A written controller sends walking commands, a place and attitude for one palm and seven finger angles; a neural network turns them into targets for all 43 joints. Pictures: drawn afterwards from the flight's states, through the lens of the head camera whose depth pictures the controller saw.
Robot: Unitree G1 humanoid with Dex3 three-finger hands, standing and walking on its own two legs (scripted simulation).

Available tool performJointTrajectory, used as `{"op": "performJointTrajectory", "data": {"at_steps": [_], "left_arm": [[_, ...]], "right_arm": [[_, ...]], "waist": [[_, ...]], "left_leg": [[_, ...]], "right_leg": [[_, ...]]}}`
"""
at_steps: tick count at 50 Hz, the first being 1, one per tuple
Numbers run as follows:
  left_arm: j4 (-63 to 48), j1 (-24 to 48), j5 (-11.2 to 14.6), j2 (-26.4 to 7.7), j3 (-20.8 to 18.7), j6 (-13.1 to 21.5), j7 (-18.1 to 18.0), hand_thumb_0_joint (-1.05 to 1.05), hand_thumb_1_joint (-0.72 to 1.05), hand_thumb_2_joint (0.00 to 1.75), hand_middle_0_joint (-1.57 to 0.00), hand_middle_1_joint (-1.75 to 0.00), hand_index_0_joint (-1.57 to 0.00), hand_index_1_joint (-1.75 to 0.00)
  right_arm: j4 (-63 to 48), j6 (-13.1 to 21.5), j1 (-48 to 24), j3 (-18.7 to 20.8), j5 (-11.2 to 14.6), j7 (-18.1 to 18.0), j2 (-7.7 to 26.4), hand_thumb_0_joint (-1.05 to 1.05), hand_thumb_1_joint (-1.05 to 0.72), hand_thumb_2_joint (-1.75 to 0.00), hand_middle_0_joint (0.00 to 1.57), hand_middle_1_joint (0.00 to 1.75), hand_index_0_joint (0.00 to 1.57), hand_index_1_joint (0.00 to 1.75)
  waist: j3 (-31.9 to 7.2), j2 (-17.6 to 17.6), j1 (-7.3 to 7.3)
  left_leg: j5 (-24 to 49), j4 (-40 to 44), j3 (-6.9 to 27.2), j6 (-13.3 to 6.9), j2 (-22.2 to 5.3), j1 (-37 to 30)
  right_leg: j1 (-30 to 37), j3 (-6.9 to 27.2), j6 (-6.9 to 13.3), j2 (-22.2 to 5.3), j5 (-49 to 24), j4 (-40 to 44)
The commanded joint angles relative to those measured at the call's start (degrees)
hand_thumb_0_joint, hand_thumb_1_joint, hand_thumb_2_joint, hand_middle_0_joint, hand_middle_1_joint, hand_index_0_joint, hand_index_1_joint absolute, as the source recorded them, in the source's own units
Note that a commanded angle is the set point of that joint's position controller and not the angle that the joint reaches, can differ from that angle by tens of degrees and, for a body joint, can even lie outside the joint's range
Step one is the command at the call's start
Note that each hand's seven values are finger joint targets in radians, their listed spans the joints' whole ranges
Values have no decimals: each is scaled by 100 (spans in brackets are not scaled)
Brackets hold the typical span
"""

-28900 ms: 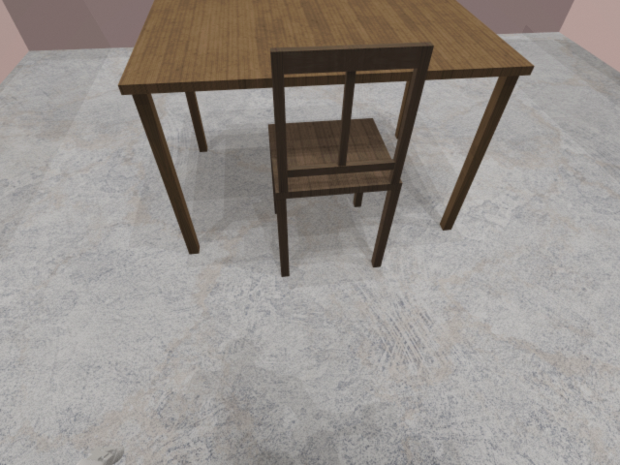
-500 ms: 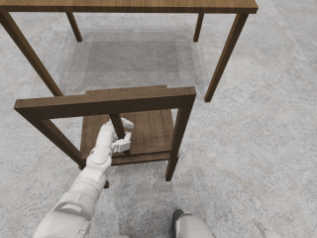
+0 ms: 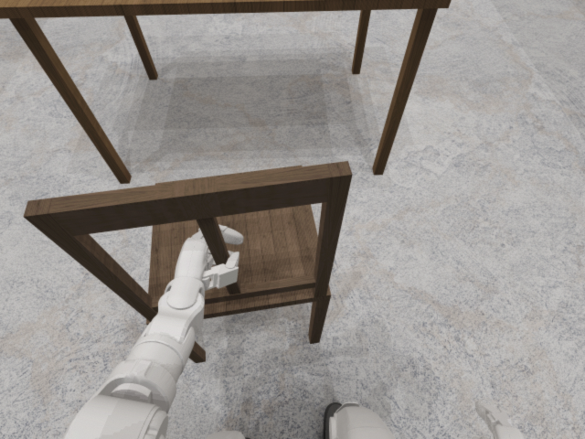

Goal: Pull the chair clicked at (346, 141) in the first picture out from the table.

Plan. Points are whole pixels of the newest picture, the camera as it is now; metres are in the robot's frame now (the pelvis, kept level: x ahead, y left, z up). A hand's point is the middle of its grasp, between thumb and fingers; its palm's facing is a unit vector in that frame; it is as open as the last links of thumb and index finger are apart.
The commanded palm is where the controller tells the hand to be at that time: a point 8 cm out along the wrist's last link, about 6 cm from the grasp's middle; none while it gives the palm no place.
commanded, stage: stop walking, hand still on the chair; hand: left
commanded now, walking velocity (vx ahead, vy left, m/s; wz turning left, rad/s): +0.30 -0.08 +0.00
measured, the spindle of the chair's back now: (222, 259) +0.39 +0.12 -0.08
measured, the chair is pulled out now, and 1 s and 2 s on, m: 0.57 0.64 0.64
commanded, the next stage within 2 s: open the thumb and straighten the fingers in 0.94 s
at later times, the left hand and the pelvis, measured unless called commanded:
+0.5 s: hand (224, 310) +0.29 +0.10 -0.05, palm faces -0.11 -0.98 -0.18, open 5.4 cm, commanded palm +0.28 +0.16 -0.04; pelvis +0.01 +0.01 +0.01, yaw -2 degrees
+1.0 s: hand (224, 308) +0.30 +0.10 -0.05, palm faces -0.10 -0.98 -0.17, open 5.5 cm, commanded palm +0.28 +0.16 -0.04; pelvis +0.04 +0.01 +0.01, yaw -2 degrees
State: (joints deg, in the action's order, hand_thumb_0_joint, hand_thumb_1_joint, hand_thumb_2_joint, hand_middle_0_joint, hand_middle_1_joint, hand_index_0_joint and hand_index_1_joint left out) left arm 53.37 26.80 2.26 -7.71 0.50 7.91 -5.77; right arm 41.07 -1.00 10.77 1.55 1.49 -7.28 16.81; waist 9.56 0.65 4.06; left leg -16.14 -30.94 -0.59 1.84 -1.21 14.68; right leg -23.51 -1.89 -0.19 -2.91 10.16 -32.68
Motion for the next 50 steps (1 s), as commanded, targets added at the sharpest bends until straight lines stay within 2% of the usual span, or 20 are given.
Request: {"op": "performJointTrajectory", "data": {"at_steps": [1, 3, 5, 7, 9, 10, 11, 14, 15, 17, 18, 20, 22, 24, 25, 29, 31, 40, 44, 50], "left_arm": [[-1621, 1514, 7, -323, 245, 217, 111, 0, 90, 90, -50, -145, -50, -145], [-1552, 1398, -33, -430, 144, 144, 100, 0, 90, 90, -50, -145, -50, -145], [-1529, 1174, -13, -590, 64, 134, 125, 0, 90, 90, -50, -145, -50, -145], [-1337, 1081, -65, -505, 195, 136, 145, 0, 90, 90, -50, -145, -50, -145], [-1268, 852, -113, -688, 57, 152, 111, 0, 90, 90, -50, -145, -50, -145], [-1280, 710, -120, -801, -18, 139, 87, 0, 90, 90, -50, -145, -50, -145], [-1365, 635, -116, -779, -33, 155, 77, 0, 90, 90, -50, -145, -50, -145], [-1589, 365, -147, -652, -36, 287, 102, 0, 90, 90, -50, -145, -50, -145], [-1645, 216, -143, -694, -63, 320, 95, 0, 90, 90, -50, -145, -50, -145], [-1688, 34, -178, -538, 40, 357, 73, 0, 90, 90, -50, -145, -50, -145], [-1557, -102, -174, -429, 142, 345, 78, 0, 90, 90, -50, -145, -50, -145], [-1585, -191, -186, -510, 139, 317, 73, 0, 90, 90, -50, -145, -50, -145], [-1740, -192, -217, -503, 132, 369, 50, 0, 90, 90, -50, -145, -50, -145], [-1854, -320, -222, -427, 214, 394, 46, 0, 90, 90, -50, -145, -50, -145], [-1918, -407, -217, -471, 249, 392, 48, 0, 90, 90, -50, -145, -50, -145], [-2061, -666, -204, -351, 317, 395, 29, 0, 90, 90, -50, -145, -50, -145], [-2213, -815, -199, -370, 339, 393, 19, 0, 90, 90, -50, -145, -50, -145], [-2589, -1295, -161, -349, 454, 319, 46, 0, 90, 90, -50, -145, -50, -145], [-2702, -1361, -168, -291, 447, 270, 43, 0, 90, 90, -50, -145, -50, -145], [-2808, -1370, -133, -367, 417, 184, 24, 0, 90, 90, -50, -145, -50, -145]], "right_arm": [[-826, 177, -87, -44, -1, 32, 264, 0, -90, -90, 20, 30, 20, 30], [-795, 172, 98, 30, 44, 98, 380, 0, -90, -90, 20, 30, 20, 30], [-727, 181, 317, 96, 60, 118, 478, 0, -90, -90, 20, 30, 20, 30], [-780, 167, 246, 72, 32, 123, 381, 0, -90, -90, 20, 30, 20, 30], [-700, 165, 236, 36, -16, 101, 255, 0, -90, -90, 20, 30, 20, 30], [-579, 175, 259, 68, -42, 62, 297, 0, -90, -90, 20, 30, 20, 30], [-530, 211, 293, 18, -77, 65, 245, 0, -90, -90, 20, 30, 20, 30], [-509, 350, 204, -80, -140, 66, 168, 0, -90, -90, 20, 30, 20, 30], [-491, 387, 111, -64, -132, 50, 230, 0, -90, -90, 20, 30, 20, 30], [-615, 384, 5, -73, -101, 69, 225, 0, -90, -90, 20, 30, 20, 30], [-659, 360, 24, -72, -55, 82, 218, 0, -90, -90, 20, 30, 20, 30], [-636, 359, 26, -54, -52, 57, 222, 0, -90, -90, 20, 30, 20, 30], [-666, 398, 35, -32, -68, 72, 221, 0, -90, -90, 20, 30, 20, 30], [-711, 434, 41, -38, -62, 70, 211, 0, -90, -90, 20, 30, 20, 30], [-678, 463, 47, -36, -49, 56, 227, 0, -90, -90, 20, 30, 20, 30], [-751, 444, 37, -22, -55, 55, 230, 0, -90, -90, 20, 30, 20, 30], [-747, 455, 48, -12, -52, 44, 248, 0, -90, -90, 20, 30, 20, 30], [-837, 368, -17, 0, -69, 40, 238, 0, -90, -90, 20, 30, 20, 30], [-931, 290, -93, -22, -79, 55, 205, 0, -90, -90, 20, 30, 20, 30], [-949, 237, -139, -42, -61, 37, 202, 0, -90, -90, 20, 30, 20, 30]], "waist": [[-2178, -1773, -369], [-2040, -1299, -335], [-2209, -495, -269], [-1908, 232, -228], [-1671, 953, -234], [-1472, 971, -226], [-1592, 874, -203], [-1576, 600, -188], [-1450, 94, -253], [-1469, -249, -382], [-1453, -6, -401], [-1246, 16, -356], [-1542, 40, -361], [-1712, 43, -357], [-1597, -143, -342], [-1688, 200, -366], [-1807, 3, -349], [-1957, 129, -292], [-2028, 232, -312], [-1827, -8, -310]], "left_leg": [[575, 1364, 1181, -949, -1366, 38], [-39, 1109, 759, -836, -1120, 306], [-388, 701, 341, -591, -708, -26], [-1350, 383, -40, -371, -167, 188], [-1386, -371, -319, -278, 198, -83], [-1227, -589, -317, -259, 254, -401], [-1009, -509, -256, -263, 204, -620], [-562, 504, 178, -399, -63, -571], [-521, 898, 474, -459, -243, -438], [-717, 1261, 783, -560, -532, 71], [-840, 1244, 705, -534, -507, 234], [-513, 1087, 445, -462, -346, 175], [115, 927, 360, -391, -332, -145], [348, 951, 366, -343, -368, -267], [235, 1083, 418, -350, -402, -224], [767, 973, 366, -305, -419, -423], [1150, 969, 347, -283, -450, -542], [1907, 822, 250, -191, -439, -775], [1766, 800, 244, -169, -428, -739], [1390, 952, 265, -216, -425, -646]], "right_leg": [[1388, 3, -60, 88, 1340, -653], [1777, 28, -56, 141, 1068, -268], [1861, 166, -75, 89, 812, 482], [1494, 771, 27, -259, 2077, 1228], [641, 1366, 293, -810, 3528, 2055], [145, 1473, 376, -921, 3625, 2315], [123, 1351, 403, -978, 3415, 2222], [529, 730, 175, -538, 2421, 1502], [628, 601, 73, -287, 2036, 1219], [1126, 471, -18, -80, 1512, 822], [1254, 537, -14, -107, 1565, 917], [1188, 660, 30, -208, 1343, 1158], [1338, 706, 101, -299, 715, 1098], [1473, 661, 115, -335, 343, 1028], [1399, 564, 73, -291, 408, 1040], [1461, 599, 142, -309, -266, 919], [1548, 508, 144, -296, -754, 774], [1749, 478, 190, -398, -2039, 616], [1852, 491, 203, -428, -1968, 632], [1706, 479, 173, -379, -1325, 810]]}}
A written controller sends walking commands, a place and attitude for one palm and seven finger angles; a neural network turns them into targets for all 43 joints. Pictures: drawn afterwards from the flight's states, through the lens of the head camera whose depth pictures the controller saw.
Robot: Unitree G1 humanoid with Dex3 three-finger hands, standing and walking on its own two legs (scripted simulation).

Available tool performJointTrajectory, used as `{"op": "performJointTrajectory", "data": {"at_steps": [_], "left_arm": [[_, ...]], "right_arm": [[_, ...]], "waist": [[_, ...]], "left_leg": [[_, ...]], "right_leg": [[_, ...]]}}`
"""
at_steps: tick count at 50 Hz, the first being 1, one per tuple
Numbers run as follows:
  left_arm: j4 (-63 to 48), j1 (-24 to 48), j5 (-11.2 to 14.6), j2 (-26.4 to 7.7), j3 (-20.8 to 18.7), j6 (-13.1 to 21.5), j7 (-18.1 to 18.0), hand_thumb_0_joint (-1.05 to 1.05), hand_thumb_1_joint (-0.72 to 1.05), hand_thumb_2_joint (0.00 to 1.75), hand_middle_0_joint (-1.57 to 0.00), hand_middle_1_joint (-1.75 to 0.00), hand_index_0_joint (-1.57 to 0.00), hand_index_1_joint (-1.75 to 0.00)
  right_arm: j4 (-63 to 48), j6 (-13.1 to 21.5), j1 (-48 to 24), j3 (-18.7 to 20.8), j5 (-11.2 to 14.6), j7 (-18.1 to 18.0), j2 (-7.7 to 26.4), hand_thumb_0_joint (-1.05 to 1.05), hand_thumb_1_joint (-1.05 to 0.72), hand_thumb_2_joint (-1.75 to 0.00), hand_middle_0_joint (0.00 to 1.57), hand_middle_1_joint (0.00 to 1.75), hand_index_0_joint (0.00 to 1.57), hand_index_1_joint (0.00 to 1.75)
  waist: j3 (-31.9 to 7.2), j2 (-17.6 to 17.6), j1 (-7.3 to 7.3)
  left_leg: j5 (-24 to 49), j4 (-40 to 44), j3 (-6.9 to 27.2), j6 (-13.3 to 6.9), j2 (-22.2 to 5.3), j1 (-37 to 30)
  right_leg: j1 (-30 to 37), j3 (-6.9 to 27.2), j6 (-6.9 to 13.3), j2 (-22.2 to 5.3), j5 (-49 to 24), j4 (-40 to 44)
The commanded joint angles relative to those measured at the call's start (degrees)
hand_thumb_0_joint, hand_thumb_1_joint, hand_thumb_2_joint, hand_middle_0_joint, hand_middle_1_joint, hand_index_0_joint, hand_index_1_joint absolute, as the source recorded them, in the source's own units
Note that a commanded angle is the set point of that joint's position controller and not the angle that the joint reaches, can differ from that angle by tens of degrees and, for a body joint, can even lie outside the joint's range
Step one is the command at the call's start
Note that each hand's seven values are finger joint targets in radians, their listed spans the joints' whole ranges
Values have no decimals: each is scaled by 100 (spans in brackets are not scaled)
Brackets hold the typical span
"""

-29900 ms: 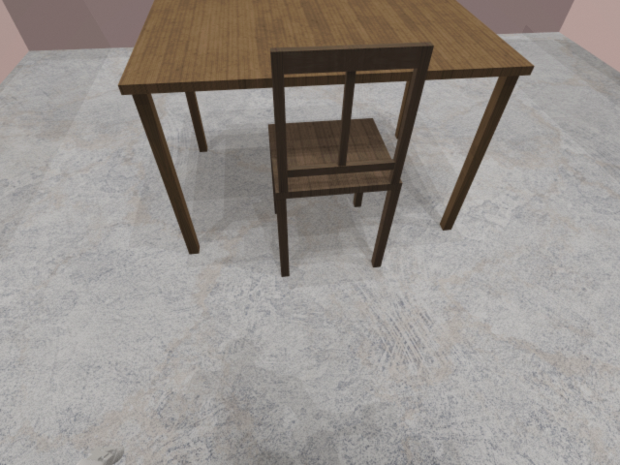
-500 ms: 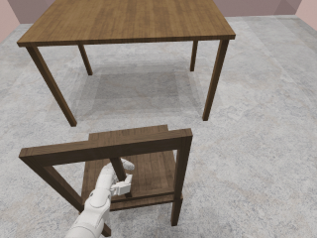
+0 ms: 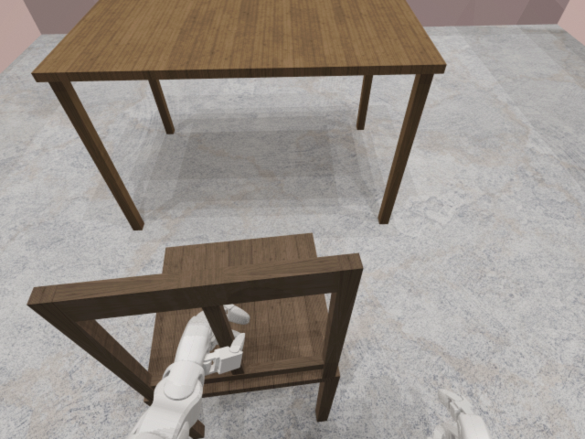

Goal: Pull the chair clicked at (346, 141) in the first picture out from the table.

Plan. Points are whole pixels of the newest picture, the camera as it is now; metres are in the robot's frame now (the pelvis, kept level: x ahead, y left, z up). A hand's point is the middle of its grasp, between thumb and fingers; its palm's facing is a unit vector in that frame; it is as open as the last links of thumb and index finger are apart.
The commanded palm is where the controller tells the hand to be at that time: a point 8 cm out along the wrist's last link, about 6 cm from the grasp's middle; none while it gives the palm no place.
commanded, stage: open the thumb and straighten the fingers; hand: left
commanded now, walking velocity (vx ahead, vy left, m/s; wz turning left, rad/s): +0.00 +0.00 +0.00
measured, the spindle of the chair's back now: (226, 341) +0.28 +0.12 -0.09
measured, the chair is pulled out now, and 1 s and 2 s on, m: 0.64 0.64 0.64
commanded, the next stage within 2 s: draw the fingers out of the gap in 0.78 s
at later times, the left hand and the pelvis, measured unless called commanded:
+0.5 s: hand (222, 345) +0.26 +0.12 -0.05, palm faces -0.06 -0.99 -0.13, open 13.5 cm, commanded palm +0.24 +0.17 -0.03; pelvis +0.00 +0.00 -0.02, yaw +1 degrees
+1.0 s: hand (214, 357) +0.24 +0.13 -0.05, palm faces -0.04 -0.99 -0.14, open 17.4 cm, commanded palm +0.21 +0.18 -0.03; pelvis +0.02 +0.00 -0.04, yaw +3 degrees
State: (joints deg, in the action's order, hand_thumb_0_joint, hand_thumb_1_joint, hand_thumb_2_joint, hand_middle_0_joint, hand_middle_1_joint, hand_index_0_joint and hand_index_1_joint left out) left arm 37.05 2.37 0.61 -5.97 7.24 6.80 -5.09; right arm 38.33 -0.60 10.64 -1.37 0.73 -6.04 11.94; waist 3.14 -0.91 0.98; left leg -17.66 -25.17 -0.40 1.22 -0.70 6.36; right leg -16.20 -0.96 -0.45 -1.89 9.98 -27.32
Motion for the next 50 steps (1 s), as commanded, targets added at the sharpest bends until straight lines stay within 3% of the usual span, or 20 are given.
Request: {"op": "performJointTrajectory", "data": {"at_steps": [1, 2, 3, 4, 6, 9, 13, 14, 15, 18, 21, 27, 28, 32, 39, 40, 43, 44, 45, 50], "left_arm": [[-1123, 1016, 30, -537, -303, 278, -58, 0, 90, 90, -50, -145, -50, -145], [-1793, 1188, 21, -726, -453, 329, -76, 0, 90, 90, -50, -145, -50, -145], [-1254, 705, 276, -25, 103, 90, 83, 0, 78, 84, -50, -145, -50, -145], [-1749, 1082, 318, -474, -299, 142, 146, 0, 66, 78, -50, -145, -50, -145], [-2094, 1124, 339, -909, -625, 142, 203, 0, 42, 67, -50, -145, -50, -145], [-2404, 1087, 251, -805, -481, 38, 309, 0, 5, 49, -50, -145, -50, -145], [-2139, 800, 263, -592, -335, -362, 405, 0, -43, 26, -47, -138, -47, -138], [-2702, 862, 312, -1075, -771, -403, 400, 0, -55, 20, -45, -130, -45, -130], [-2783, 651, 339, -1064, -748, -496, 406, 0, -55, 20, -43, -123, -43, -123], [-2866, 377, 459, -608, -482, -711, 463, 0, -55, 20, -35, -101, -35, -101], [-3040, 242, 460, -662, -529, -823, 513, 0, -55, 20, -27, -80, -27, -80], [-3505, 66, 270, -799, -563, -995, 500, 0, -55, 20, -13, -36, -13, -36], [-3865, 190, 245, -1121, -824, -974, 460, 0, -55, 20, -10, -29, -10, -29], [-4032, -230, 250, -919, -687, -1100, 394, 0, -55, 20, 0, 0, 0, 0], [-4307, -440, 208, -551, -169, -1433, 542, 0, -55, 20, 0, 0, 0, 0], [-4404, -567, 192, -567, -159, -1469, 530, 0, -55, 20, 0, 0, 0, 0], [-4693, -671, 165, -721, -291, -1484, 432, 0, -55, 20, 0, 0, 0, 0], [-4639, -1009, 164, -1129, -785, -1470, 387, 0, -55, 20, 0, 0, 0, 0], [-4721, -1313, 145, -1190, -845, -1465, 369, 0, -55, 20, 0, 0, 0, 0], [-5249, -2211, 82, -765, -391, -1513, 357, 0, -55, 20, 0, 0, 0, 0]], "right_arm": [[-697, 185, -141, 238, 13, -82, 681, 0, -90, -90, 20, 30, 20, 30], [-815, 188, -203, 238, 6, -67, 666, 0, -90, -90, 20, 30, 20, 30], [-799, 267, -168, 296, 299, 104, 826, 0, -90, -90, 20, 30, 20, 30], [-879, 351, -207, 309, 289, 158, 876, 0, -90, -90, 20, 30, 20, 30], [-903, 434, -242, 334, 277, 195, 875, 0, -90, -90, 20, 30, 20, 30], [-983, 614, -250, 288, 227, 256, 803, 0, -90, -90, 20, 30, 20, 30], [-1054, 697, -141, 297, 242, 321, 875, 0, -90, -90, 20, 30, 20, 30], [-1140, 732, -148, 342, 243, 311, 925, 0, -90, -90, 20, 30, 20, 30], [-1179, 761, -195, 335, 241, 284, 924, 0, -90, -90, 20, 30, 20, 30], [-1268, 869, -156, 315, 239, 251, 929, 0, -90, -90, 20, 30, 20, 30], [-1293, 953, -74, 355, 225, 217, 996, 0, -90, -90, 20, 30, 20, 30], [-1378, 1065, -16, 325, 177, 182, 963, 0, -90, -90, 20, 30, 20, 30], [-1402, 1069, 10, 323, 173, 172, 969, 0, -90, -90, 20, 30, 20, 30], [-1459, 1109, 33, 279, 150, 145, 909, 0, -90, -90, 20, 30, 20, 30], [-1579, 1118, 43, 273, 135, 152, 960, 0, -90, -90, 20, 30, 20, 30], [-1611, 1129, 3, 283, 139, 143, 965, 0, -90, -90, 20, 30, 20, 30], [-1641, 1135, 106, 279, 111, 124, 946, 0, -90, -90, 20, 30, 20, 30], [-1649, 1110, 141, 294, 99, 108, 943, 0, -90, -90, 20, 30, 20, 30], [-1682, 1083, 97, 289, 87, 103, 953, 0, -90, -90, 20, 30, 20, 30], [-1893, 1049, 34, 300, 118, 148, 828, 0, -90, -90, 20, 30, 20, 30]], "waist": [[-1202, 124, -40], [-1181, 112, -65], [-1206, 878, 323], [-1351, 1082, 188], [-1514, 475, 150], [-1581, -328, 155], [-1468, -68, 191], [-1853, -122, 51], [-1961, -182, 10], [-1829, 465, 116], [-1877, 778, 155], [-1845, 274, 117], [-2025, 190, 79], [-1984, 243, 104], [-1865, 256, 234], [-1873, 70, 193], [-2104, 243, 179], [-2149, 254, 53], [-2143, 240, -35], [-2031, 72, 7]], "left_leg": [[1417, 378, 259, -162, -476, 202], [1370, 387, 271, -172, -459, 240], [996, 163, -40, -153, -196, 1000], [794, 17, -47, -185, -152, 1296], [567, -86, -84, -196, -65, 1410], [436, -290, -141, -166, 29, 1594], [165, -528, -89, -164, 35, 1962], [236, -507, -76, -170, 27, 1863], [293, -514, -99, -161, 43, 1874], [281, -647, -65, -176, 32, 2096], [372, -806, -61, -198, 38, 2191], [536, -1054, -40, -185, 62, 2168], [618, -1054, -19, -180, 62, 2122], [794, -1185, 8, -177, 69, 2179], [927, -1407, 93, -178, 58, 2185], [1012, -1426, 104, -175, 54, 2140], [1179, -1511, 122, -170, 62, 2108], [1178, -1512, 103, -156, 75, 2211], [1247, -1499, 104, -149, 87, 2274], [1419, -1610, 83, -144, 63, 2310]], "right_leg": [[962, 409, 194, -481, -1135, 303], [1022, 437, 195, -477, -1085, 336], [759, -126, 114, -273, -857, 88], [726, -77, 116, -231, -738, -44], [654, 2, 122, -223, -451, -101], [339, -35, 146, -193, -169, -249], [-59, -128, 117, -140, 178, -443], [192, -87, 116, -157, 129, -466], [322, -97, 129, -156, 79, -525], [154, -157, 60, -133, 25, -614], [73, -165, 26, -121, -108, -734], [-252, -215, 55, -132, -168, -997], [-143, -204, 64, -142, -234, -1034], [-126, -240, 71, -145, -494, -1147], [-464, -372, 60, -146, -633, -1298], [-494, -372, 92, -146, -654, -1316], [-396, -386, 79, -155, -861, -1416], [-289, -363, 87, -155, -895, -1451], [-214, -367, 126, -157, -978, -1475], [-315, -377, 150, -174, -1107, -1561]]}}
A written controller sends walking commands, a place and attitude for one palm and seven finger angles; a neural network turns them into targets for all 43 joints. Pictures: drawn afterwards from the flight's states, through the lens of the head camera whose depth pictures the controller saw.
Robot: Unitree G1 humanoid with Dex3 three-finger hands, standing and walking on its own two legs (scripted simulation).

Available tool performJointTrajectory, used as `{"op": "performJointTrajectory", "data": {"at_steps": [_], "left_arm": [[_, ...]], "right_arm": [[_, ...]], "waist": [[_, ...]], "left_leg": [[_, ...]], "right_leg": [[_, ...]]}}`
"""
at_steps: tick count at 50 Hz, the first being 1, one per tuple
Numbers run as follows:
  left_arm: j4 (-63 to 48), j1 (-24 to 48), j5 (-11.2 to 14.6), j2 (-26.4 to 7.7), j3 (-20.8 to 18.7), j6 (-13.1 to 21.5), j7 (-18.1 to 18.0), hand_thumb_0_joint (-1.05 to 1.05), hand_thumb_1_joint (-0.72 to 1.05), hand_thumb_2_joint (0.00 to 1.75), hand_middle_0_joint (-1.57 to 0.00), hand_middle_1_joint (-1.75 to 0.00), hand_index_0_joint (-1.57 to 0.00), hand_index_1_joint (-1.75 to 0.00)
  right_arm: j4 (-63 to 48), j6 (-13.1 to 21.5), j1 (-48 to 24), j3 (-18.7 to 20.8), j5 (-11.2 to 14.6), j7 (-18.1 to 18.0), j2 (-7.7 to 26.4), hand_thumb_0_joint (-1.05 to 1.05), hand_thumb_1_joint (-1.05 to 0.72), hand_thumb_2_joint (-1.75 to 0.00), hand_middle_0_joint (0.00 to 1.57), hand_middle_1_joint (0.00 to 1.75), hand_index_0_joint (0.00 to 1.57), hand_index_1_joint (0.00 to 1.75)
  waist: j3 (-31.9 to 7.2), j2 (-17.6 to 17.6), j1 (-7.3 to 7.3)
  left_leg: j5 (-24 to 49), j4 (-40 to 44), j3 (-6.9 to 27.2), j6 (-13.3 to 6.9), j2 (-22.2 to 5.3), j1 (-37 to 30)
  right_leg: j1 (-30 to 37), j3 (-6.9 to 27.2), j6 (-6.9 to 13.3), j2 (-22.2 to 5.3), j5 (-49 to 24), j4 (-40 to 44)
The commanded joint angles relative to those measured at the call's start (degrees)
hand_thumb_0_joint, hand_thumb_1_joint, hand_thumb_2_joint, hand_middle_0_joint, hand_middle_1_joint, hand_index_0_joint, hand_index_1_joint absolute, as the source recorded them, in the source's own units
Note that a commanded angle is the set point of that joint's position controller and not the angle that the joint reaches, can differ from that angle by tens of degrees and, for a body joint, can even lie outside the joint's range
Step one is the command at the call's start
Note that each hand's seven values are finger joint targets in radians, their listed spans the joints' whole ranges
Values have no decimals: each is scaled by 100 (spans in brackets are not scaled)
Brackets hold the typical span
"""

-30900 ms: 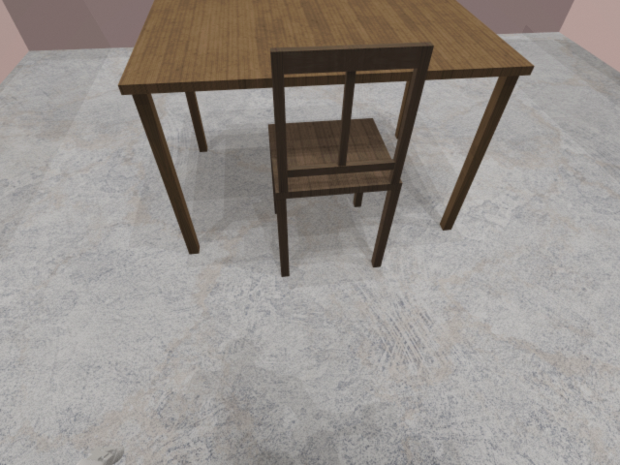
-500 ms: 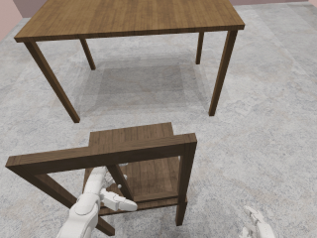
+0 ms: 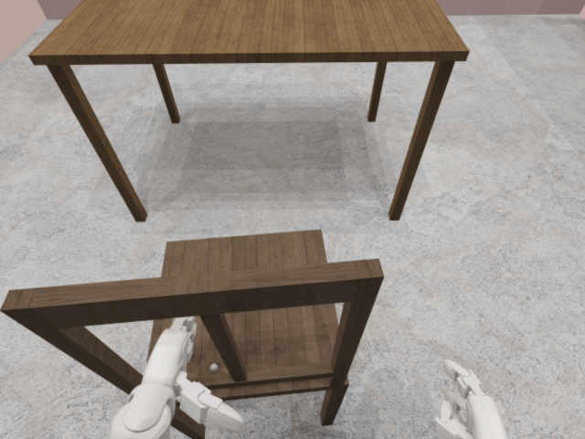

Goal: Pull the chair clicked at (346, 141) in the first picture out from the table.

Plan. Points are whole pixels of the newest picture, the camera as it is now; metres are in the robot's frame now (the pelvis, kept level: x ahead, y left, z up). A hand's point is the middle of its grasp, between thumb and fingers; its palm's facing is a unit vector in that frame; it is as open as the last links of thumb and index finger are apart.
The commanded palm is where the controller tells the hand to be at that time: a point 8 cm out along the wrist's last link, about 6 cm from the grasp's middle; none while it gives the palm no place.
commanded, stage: draw the fingers out of the gap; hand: left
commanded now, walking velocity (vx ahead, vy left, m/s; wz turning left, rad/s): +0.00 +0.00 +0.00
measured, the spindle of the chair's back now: (227, 349) +0.26 +0.11 -0.05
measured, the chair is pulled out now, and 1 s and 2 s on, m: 0.64 0.64 0.64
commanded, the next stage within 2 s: draw the hand back to the body in 0.64 s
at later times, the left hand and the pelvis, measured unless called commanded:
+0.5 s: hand out of the picture +0.14 +0.11 -0.01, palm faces -0.07 -0.99 -0.13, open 17.5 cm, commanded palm +0.11 +0.16 +0.01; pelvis -0.01 +0.01 -0.02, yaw +1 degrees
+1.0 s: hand out of the picture +0.13 +0.14 +0.05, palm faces +0.11 -0.99 -0.04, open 17.5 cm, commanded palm +0.08 +0.19 +0.05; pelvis -0.03 +0.00 -0.04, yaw +1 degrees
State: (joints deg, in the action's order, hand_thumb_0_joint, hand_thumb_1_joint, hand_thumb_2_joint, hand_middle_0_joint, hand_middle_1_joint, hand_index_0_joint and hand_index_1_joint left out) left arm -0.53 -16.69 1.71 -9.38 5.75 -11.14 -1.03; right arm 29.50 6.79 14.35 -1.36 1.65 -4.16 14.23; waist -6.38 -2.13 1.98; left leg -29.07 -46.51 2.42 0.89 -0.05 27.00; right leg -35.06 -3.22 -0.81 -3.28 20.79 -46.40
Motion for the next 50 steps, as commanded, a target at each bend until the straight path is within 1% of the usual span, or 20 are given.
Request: {"op": "performJointTrajectory", "data": {"at_steps": [1, 5, 7, 15, 18, 19, 22, 23, 25, 28, 30, 32, 35, 36, 38, 39, 40, 45, 48, 50], "left_arm": [[-1613, -510, -17, -344, -140, 264, -28, 0, -55, 20, 0, 0, 0, 0], [-2113, -955, -24, -150, 220, 223, 24, 0, -55, 20, 0, 0, 0, 0], [-2283, -983, -44, -282, 145, 260, -3, 0, -55, 20, 0, 0, 0, 0], [-2806, -1544, -235, -454, 97, 450, -157, 0, -55, 20, 0, 0, 0, 0], [-2911, -2116, -230, -191, 402, 395, -105, 0, -55, 20, 0, 0, 0, 0], [-2912, -2099, -225, -228, 396, 363, -92, 0, -55, 20, 0, 0, 0, 0], [-2931, -2648, -257, -204, 420, 269, -60, 0, -55, 20, 0, 0, 0, 0], [-3071, -2560, -291, -177, 533, 270, -43, 0, -55, 20, 0, 0, 0, 0], [-3090, -2673, -336, -345, 359, 248, -89, 0, -55, 20, 0, 0, 0, 0], [-3290, -2749, -386, -327, 390, 294, -142, 0, -55, 20, 0, 0, 0, 0], [-3510, -2870, -418, -395, 361, 357, -181, 0, -55, 20, 0, 0, 0, 0], [-3655, -3042, -396, -272, 508, 426, -186, 0, -55, 20, 0, 0, 0, 0], [-3779, -3235, -356, -331, 496, 505, -141, 0, -55, 20, 0, 0, 0, 0], [-3784, -3272, -352, -226, 630, 517, -115, 0, -55, 20, 0, 0, 0, 0], [-3661, -3429, -357, -274, 556, 506, -74, 0, -55, 20, 0, 0, 0, 0], [-4305, -2878, 422, 237, 325, 1268, -122, 0, -55, 20, 0, 0, 0, 0], [-3989, -3043, 372, -92, 101, 1616, -149, 0, -55, 20, 0, 0, 0, 0], [-4110, -3176, 529, -370, -421, 2670, -95, 0, -55, 20, 0, 0, 0, 0], [-3929, -3292, 565, -229, -289, 3319, 141, 0, -55, 20, 0, 0, 0, 0], [-3693, -3394, 596, -313, -367, 3399, 367, 0, -55, 20, 0, 0, 0, 0]], "right_arm": [[-1028, 309, -337, 289, 37, -38, 592, 0, -90, -90, 20, 30, 20, 30], [-1133, 376, -357, 298, 34, -80, 590, 0, -90, -90, 20, 30, 20, 30], [-1127, 413, -310, 296, 17, -118, 596, 0, -90, -90, 20, 30, 20, 30], [-1203, 449, -272, 300, 5, -188, 526, 0, -90, -90, 20, 30, 20, 30], [-1316, 438, -367, 296, 33, -160, 466, 0, -90, -90, 20, 30, 20, 30], [-1321, 417, -369, 288, 35, -165, 480, 0, -90, -90, 20, 30, 20, 30], [-1414, 373, -465, 303, 48, -163, 437, 0, -90, -90, 20, 30, 20, 30], [-1470, 366, -453, 293, 48, -163, 461, 0, -90, -90, 20, 30, 20, 30], [-1491, 330, -481, 312, 41, -191, 441, 0, -90, -90, 20, 30, 20, 30], [-1607, 299, -431, 292, 39, -209, 415, 0, -90, -90, 20, 30, 20, 30], [-1655, 304, -409, 305, 42, -225, 408, 0, -90, -90, 20, 30, 20, 30], [-1694, 329, -363, 305, 58, -225, 386, 0, -90, -90, 20, 30, 20, 30], [-1711, 349, -366, 326, 77, -250, 399, 0, -90, -90, 20, 30, 20, 30], [-1732, 373, -377, 313, 76, -253, 391, 0, -90, -90, 20, 30, 20, 30], [-1731, 362, -376, 332, 87, -269, 385, 0, -90, -90, 20, 30, 20, 30], [-1655, 508, -382, 303, 73, -257, 303, 0, -90, -90, 20, 30, 20, 30], [-1477, 587, -384, 346, 71, -248, 329, 0, -90, -90, 20, 30, 20, 30], [-1269, 673, -342, 452, 109, -108, 264, 0, -90, -90, 20, 30, 20, 30], [-1158, 651, -483, 510, 127, 34, 222, 0, -90, -90, 20, 30, 20, 30], [-1163, 609, -590, 535, 169, 78, 262, 0, -90, -90, 20, 30, 20, 30]], "waist": [[-1018, 186, -69], [-880, 274, 46], [-828, 367, 77], [-926, 156, -8], [-917, 64, -43], [-851, 168, -9], [-694, 312, -87], [-631, 319, -38], [-520, 413, -75], [-479, 397, -79], [-523, 181, -121], [-644, 132, -97], [-635, 137, -95], [-558, 187, -52], [-483, 361, -49], [-343, 669, -76], [-367, 655, -121], [-768, -38, -301], [-738, 106, -277], [-752, 134, -257]], "left_leg": [[2506, 509, -206, -102, -9, 252], [2438, 377, -124, -130, -12, 332], [2242, 339, -79, -135, 3, 372], [2195, 183, -13, -112, 44, 474], [2166, 149, -13, -94, 39, 509], [2058, 146, -4, -99, 39, 573], [1816, 164, -2, -117, 45, 787], [1728, 149, -2, -126, 51, 802], [1561, 116, -11, -147, 63, 969], [1304, 71, -27, -162, 88, 1022], [1330, 34, -35, -158, 93, 1042], [1383, -10, -19, -149, 98, 984], [1267, -74, -33, -168, 107, 1083], [1214, -94, -36, -177, 109, 1089], [1006, -127, -50, -195, 120, 1239], [977, -337, -16, -129, 189, 1461], [916, -429, -37, -126, 166, 1591], [1122, -542, -71, -40, 158, 1586], [1124, -702, -93, -26, 116, 1774], [984, -681, -104, -64, 83, 1806]], "right_leg": [[1492, -165, 171, -35, -2112, 348], [1243, -232, 158, -18, -1964, 291], [1107, -254, 130, -9, -1743, 253], [869, -252, 180, 14, -1428, 39], [812, -266, 161, -1, -1337, -7], [794, -267, 158, 4, -1284, 3], [773, -276, 170, 12, -1058, -6], [690, -254, 159, 14, -990, 3], [651, -237, 177, 34, -838, 5], [502, -203, 158, 51, -526, -8], [469, -195, 191, 58, -500, -56], [449, -198, 184, 61, -540, -101], [420, -151, 190, 67, -439, -71], [363, -160, 168, 68, -390, -66], [316, -123, 145, 70, -187, -23], [26, -289, 131, 139, -189, -123], [-3, -224, 166, 158, -99, -198], [51, -158, 235, 145, -230, -487], [-64, -115, 215, 121, -330, -644], [41, -32, 216, 103, -189, -544]]}}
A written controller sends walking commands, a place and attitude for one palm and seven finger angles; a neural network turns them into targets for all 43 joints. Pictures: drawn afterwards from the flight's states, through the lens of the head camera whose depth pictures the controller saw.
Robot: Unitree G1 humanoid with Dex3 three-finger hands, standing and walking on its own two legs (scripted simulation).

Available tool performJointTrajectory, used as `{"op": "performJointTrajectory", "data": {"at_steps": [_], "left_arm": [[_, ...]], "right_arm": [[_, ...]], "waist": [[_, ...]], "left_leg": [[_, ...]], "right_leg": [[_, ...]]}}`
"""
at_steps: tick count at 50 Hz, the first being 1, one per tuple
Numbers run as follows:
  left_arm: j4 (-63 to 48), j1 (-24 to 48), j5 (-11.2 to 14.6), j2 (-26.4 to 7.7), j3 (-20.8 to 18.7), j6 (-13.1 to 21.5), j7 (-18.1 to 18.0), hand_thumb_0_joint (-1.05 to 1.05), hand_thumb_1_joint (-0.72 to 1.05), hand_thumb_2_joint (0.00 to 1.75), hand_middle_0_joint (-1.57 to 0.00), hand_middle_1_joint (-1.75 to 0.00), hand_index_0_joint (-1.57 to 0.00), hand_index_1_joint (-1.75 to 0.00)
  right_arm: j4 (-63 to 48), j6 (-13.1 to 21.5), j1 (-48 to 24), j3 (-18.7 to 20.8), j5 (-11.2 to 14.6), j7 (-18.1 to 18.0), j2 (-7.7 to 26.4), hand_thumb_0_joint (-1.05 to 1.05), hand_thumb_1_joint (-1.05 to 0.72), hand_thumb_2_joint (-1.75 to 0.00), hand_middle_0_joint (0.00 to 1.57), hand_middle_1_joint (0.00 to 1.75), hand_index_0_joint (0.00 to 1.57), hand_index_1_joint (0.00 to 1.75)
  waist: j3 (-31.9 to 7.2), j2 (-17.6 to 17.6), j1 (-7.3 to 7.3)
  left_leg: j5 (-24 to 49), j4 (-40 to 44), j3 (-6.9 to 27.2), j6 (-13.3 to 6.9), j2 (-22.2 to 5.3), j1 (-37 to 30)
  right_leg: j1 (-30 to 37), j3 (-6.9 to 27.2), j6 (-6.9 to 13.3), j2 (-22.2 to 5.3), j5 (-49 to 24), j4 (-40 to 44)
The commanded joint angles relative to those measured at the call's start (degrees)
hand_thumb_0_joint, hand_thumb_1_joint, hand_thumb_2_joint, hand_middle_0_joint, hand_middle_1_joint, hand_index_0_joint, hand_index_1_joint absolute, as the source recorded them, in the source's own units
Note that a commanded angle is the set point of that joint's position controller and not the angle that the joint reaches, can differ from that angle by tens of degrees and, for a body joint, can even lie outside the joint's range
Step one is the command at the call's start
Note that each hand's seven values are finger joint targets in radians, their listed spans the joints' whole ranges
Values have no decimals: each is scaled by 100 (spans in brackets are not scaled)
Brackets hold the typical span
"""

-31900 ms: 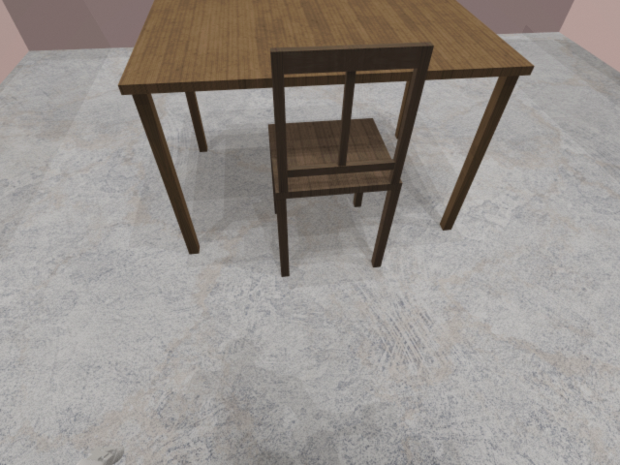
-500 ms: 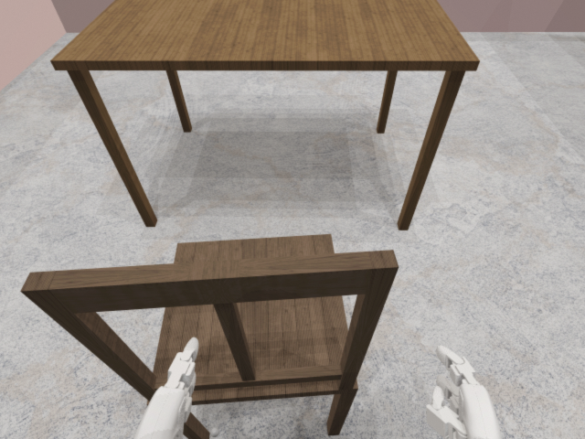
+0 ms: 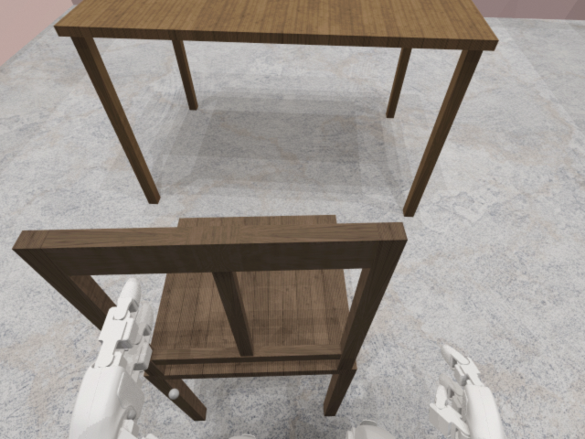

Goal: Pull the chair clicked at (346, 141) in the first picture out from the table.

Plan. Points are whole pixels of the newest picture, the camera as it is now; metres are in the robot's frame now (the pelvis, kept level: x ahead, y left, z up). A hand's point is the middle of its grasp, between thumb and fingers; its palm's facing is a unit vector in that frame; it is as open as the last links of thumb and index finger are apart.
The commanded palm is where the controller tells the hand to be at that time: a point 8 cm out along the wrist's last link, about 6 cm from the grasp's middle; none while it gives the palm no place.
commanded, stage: draw the hand back to the body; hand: left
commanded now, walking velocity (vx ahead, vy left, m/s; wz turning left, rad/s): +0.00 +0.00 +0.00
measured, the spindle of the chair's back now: (237, 317) +0.29 +0.11 -0.01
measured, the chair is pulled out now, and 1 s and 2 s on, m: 0.64 0.64 0.64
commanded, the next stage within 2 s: step back with the hand held close in 1.34 s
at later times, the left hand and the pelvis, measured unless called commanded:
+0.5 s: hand (87, 372) +0.17 +0.20 +0.14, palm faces +0.24 -0.88 -0.41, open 15.1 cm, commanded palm +0.13 +0.25 +0.18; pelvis +0.02 +0.00 +0.04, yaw +1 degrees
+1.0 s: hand out of the picture +0.21 +0.25 +0.24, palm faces +0.48 -0.76 -0.44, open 8.8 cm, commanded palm +0.16 +0.29 +0.26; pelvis +0.02 -0.01 +0.07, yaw -1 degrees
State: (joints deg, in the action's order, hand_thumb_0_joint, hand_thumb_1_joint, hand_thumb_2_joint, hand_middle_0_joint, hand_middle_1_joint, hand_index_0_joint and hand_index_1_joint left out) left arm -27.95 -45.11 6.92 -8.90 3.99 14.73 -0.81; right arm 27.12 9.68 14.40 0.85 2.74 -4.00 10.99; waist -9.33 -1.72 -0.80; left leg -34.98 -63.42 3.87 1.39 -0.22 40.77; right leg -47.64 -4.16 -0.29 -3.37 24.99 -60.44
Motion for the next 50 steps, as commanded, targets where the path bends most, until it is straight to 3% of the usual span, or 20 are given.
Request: {"op": "performJointTrajectory", "data": {"at_steps": [1, 5, 6, 10, 13, 14, 15, 16, 17, 20, 23, 25, 26, 30, 32, 35, 41, 43, 48, 50], "left_arm": [[-1015, -530, 114, -404, -208, 726, 441, 0, -55, 20, 0, 0, 0, 0], [-1394, -367, 340, -881, -835, 190, 552, 0, -55, 20, 0, 0, 0, 0], [-1529, -296, 439, -812, -856, 132, 544, 0, -55, 20, 0, 0, 0, 0], [-1595, 75, 725, -1041, -1411, 149, 459, 0, -48, 24, -1, -2, -1, -2], [-1432, 194, 861, -949, -1451, 172, 578, 0, -37, 29, -2, -4, -2, -4], [-1413, -98, -167, -2238, -2004, -484, -208, 0, -33, 31, -3, -5, -3, -5], [-1817, -55, -250, -1875, -1852, -771, -518, 0, -30, 32, -4, -5, -4, -5], [-2003, 1, -281, -1651, -1628, -900, -635, 0, -26, 34, -4, -6, -4, -6], [-1920, 31, -332, -1526, -1549, -1013, -732, 0, -22, 36, -4, -7, -4, -7], [-1660, 255, -383, -1611, -1667, -1244, -897, 0, -12, 41, -6, -9, -6, -9], [-1409, 705, -440, -1578, -1673, -1228, -993, 0, -1, 46, -7, -11, -7, -11], [-1313, 880, -443, -1737, -1855, -1236, -1042, 0, 7, 50, -8, -13, -8, -13], [-1333, 967, -458, -1711, -1853, -1207, -1040, 0, 10, 51, -9, -14, -9, -14], [-1548, 1437, -448, -2239, -2413, -1122, -1129, 0, 25, 58, -11, -16, -11, -16], [-1639, 1554, -449, -2211, -2464, -1069, -1137, 0, 32, 62, -12, -18, -12, -18], [-1583, 1735, -441, -2336, -2677, -1031, -1163, 0, 43, 67, -13, -20, -13, -20], [-426, 1660, -353, -1853, -2687, -967, -1022, 0, 65, 78, -16, -25, -16, -25], [-321, 1781, -347, -1998, -2875, -904, -989, 0, 72, 81, -18, -26, -18, -26], [-766, 2258, -318, -2460, -3345, -689, -967, 0, 90, 90, -20, -30, -20, -30], [-866, 2178, -316, -2379, -3269, -681, -947, 0, 90, 90, -20, -30, -20, -30]], "right_arm": [[-987, 295, -610, 299, 79, 59, 614, 0, -90, -90, 20, 30, 20, 30], [-1104, 200, -720, 285, 148, -113, 630, 0, -90, -90, 20, 30, 20, 30], [-1118, 200, -686, 249, 160, -160, 595, 0, -90, -90, 20, 30, 20, 30], [-923, 314, -644, 214, 192, -287, 559, 0, -90, -90, 20, 30, 20, 30], [-776, 474, -621, 162, 220, -304, 586, 0, -90, -90, 20, 30, 20, 30], [-801, 263, -442, 204, 29, -426, 614, 0, -90, -90, 20, 30, 20, 30], [-869, 234, -468, 114, 21, -433, 537, 0, -90, -90, 20, 30, 20, 30], [-894, 237, -387, 77, 12, -438, 525, 0, -90, -90, 20, 30, 20, 30], [-810, 213, -434, 73, -23, -455, 528, 0, -90, -90, 20, 30, 20, 30], [-673, 122, -567, 29, -34, -478, 557, 0, -90, -90, 20, 30, 20, 30], [-606, 148, -597, -2, -68, -475, 600, 0, -90, -90, 20, 30, 20, 30], [-535, 177, -712, -2, -59, -472, 622, 0, -90, -90, 20, 30, 20, 30], [-519, 198, -708, -30, -73, -463, 635, 0, -90, -90, 20, 30, 20, 30], [-371, 342, -814, -54, -88, -446, 654, 0, -90, -90, 20, 30, 20, 30], [-303, 430, -821, -79, -102, -418, 639, 0, -90, -90, 20, 30, 20, 30], [-142, 520, -836, -66, -112, -383, 660, 0, -90, -90, 20, 30, 20, 30], [81, 399, -978, 37, -112, -262, 694, 0, -90, -90, 20, 30, 20, 30], [86, 328, -1027, 79, -107, -229, 708, 0, -90, -90, 20, 30, 20, 30], [78, 314, -1090, 98, -113, -183, 728, 0, -90, -90, 20, 30, 20, 30], [99, 352, -1119, 96, -115, -172, 727, 0, -90, -90, 20, 30, 20, 30]], "waist": [[-473, 72, 37], [-619, 237, -6], [-567, 277, 27], [-420, 396, 33], [-292, 259, 67], [-657, -175, -322], [-427, -502, -190], [-409, -434, -106], [-189, -637, -88], [187, -412, -109], [555, 6, -82], [694, 19, -123], [682, -62, -114], [630, -244, -200], [590, -549, -196], [552, -595, -212], [1064, 228, -189], [1012, 296, -224], [552, -102, -288], [436, -367, -281]], "left_leg": [[1466, 1086, -259, -124, 102, 361], [1281, 1268, -213, -197, 92, 203], [1294, 1308, -219, -206, 102, 154], [1437, 1450, -149, -196, 73, -63], [1613, 1636, -130, -178, 60, -349], [1768, 1946, -189, -133, -145, -669], [1790, 2072, -212, -107, -63, -792], [1896, 2158, -173, -77, -79, -887], [2074, 2213, -181, -75, -117, -991], [2242, 2435, -148, -83, -147, -1247], [1996, 2741, -125, -114, -156, -1512], [1919, 2918, -114, -127, -150, -1642], [1907, 3032, -122, -134, -124, -1780], [2048, 3298, -106, -132, -104, -2052], [2163, 3437, -140, -124, -94, -2294], [2391, 3557, -142, -119, -103, -2481], [2443, 3803, -225, -178, -152, -2579], [2469, 3837, -283, -218, -156, -2629], [2672, 3966, -330, -240, -129, -2906], [2739, 4018, -333, -210, -126, -2980]], "right_leg": [[1372, 73, 145, 90, -491, 931], [1790, 170, 115, 44, -218, 1242], [1836, 170, 93, 37, -229, 1326], [2007, 121, 88, 84, -370, 1565], [2060, 18, 68, 100, -605, 1678], [2719, 289, 252, -54, -741, 1777], [2806, 186, 243, -64, -884, 1894], [2849, 87, 226, -80, -1009, 1870], [2871, 51, 251, -72, -1209, 1887], [3048, 10, 246, -30, -1365, 2184], [3069, -15, 186, -33, -1097, 2474], [3194, 30, 191, -27, -982, 2692], [3248, 42, 177, -33, -958, 2742], [3606, 107, 211, -26, -1104, 3005], [3711, 122, 208, -33, -1270, 3061], [3919, 105, 207, -32, -1505, 3203], [3932, 136, 115, 9, -1576, 3468], [4013, 157, 89, -17, -1648, 3533], [4360, 216, 99, -54, -1869, 3624], [4455, 212, 112, -58, -1906, 3646]]}}
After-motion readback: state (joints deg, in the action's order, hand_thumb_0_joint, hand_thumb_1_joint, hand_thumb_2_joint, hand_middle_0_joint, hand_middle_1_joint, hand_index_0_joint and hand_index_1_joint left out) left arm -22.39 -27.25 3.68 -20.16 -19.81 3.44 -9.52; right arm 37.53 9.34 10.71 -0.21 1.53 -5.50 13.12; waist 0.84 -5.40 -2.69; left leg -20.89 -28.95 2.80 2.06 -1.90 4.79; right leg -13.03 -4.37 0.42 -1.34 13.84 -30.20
